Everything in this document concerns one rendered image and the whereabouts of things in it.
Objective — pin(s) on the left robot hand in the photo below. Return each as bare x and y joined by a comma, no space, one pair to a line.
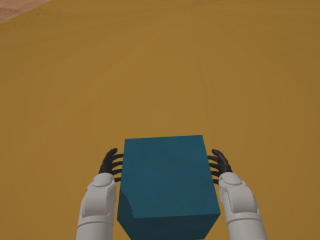
107,164

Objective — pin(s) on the robot left forearm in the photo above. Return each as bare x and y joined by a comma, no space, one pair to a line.
97,210

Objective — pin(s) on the right robot hand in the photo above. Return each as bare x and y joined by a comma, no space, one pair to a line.
222,166

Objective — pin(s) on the robot right forearm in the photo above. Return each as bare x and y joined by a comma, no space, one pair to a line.
241,209

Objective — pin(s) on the carton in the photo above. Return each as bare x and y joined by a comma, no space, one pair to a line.
166,189

